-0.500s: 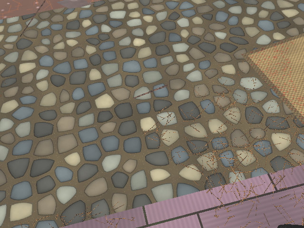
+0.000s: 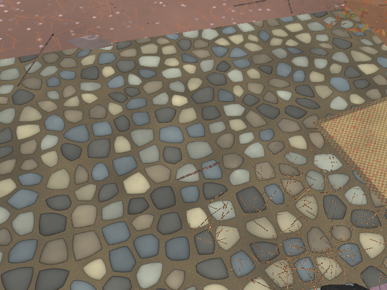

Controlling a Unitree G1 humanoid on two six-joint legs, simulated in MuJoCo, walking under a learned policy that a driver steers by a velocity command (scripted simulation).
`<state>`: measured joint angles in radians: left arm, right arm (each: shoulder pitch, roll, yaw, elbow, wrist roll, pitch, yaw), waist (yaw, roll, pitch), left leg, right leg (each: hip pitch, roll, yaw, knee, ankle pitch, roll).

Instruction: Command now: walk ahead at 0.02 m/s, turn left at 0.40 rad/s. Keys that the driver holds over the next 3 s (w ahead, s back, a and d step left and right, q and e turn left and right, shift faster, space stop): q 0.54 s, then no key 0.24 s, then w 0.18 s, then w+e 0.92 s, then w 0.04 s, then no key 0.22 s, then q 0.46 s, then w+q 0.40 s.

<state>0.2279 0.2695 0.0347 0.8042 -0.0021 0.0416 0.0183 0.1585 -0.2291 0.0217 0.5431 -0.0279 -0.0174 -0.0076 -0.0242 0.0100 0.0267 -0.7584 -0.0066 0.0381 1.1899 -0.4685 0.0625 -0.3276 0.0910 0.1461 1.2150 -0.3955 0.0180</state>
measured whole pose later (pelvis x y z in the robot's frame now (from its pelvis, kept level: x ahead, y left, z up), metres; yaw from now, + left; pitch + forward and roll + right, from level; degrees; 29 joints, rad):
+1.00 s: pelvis +0.13 +0.00 +0.10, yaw +24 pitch +2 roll +0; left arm 0.36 0.24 0.02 0.73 -0.03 0.00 0.02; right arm 0.23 -0.23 -0.01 0.68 0.01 -0.03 0.00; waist 0.05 -0.01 -0.03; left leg -0.25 -0.03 0.02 0.46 -0.29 0.05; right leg -0.21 0.02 0.03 0.46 -0.29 -0.05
